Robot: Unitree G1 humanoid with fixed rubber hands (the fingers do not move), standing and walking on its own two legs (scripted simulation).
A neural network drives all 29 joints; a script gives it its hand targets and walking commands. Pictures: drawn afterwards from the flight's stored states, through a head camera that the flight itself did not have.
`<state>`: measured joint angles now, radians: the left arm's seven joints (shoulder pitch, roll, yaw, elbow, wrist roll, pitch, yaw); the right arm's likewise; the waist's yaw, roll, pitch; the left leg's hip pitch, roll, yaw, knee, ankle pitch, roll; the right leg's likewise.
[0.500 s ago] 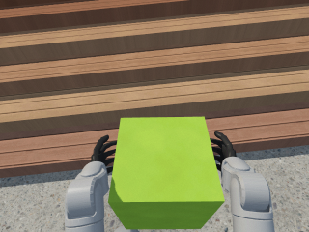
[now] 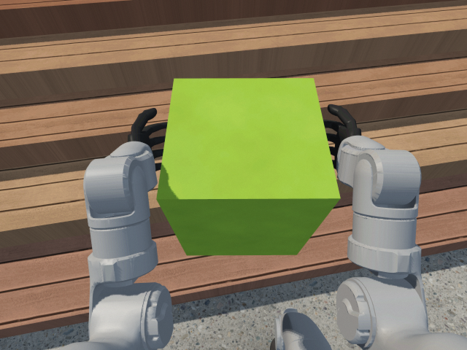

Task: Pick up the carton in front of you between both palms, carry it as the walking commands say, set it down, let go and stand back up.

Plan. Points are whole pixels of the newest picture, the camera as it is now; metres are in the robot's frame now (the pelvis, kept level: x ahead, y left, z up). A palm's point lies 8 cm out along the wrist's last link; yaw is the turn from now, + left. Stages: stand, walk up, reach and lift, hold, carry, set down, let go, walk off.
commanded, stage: carry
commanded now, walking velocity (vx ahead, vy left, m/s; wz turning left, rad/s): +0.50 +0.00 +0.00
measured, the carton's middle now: (242, 177) +0.37 -0.01 +0.08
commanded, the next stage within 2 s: none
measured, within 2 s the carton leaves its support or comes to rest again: neither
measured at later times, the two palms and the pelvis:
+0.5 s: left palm (152, 42) +0.70 +0.16 +0.14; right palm (286, 35) +0.73 -0.14 +0.14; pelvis +0.32 -0.01 +0.00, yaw +0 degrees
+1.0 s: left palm out of the picture +1.07 +0.13 +0.33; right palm out of the picture +1.05 -0.16 +0.34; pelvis +0.68 +0.02 +0.13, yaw -1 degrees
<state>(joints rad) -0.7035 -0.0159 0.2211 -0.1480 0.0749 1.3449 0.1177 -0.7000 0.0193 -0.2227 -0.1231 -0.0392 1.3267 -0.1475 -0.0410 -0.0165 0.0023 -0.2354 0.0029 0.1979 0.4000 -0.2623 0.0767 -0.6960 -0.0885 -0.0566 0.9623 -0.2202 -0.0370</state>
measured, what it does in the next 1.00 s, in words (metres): climbs: right foot, then left foot 0.13 m higher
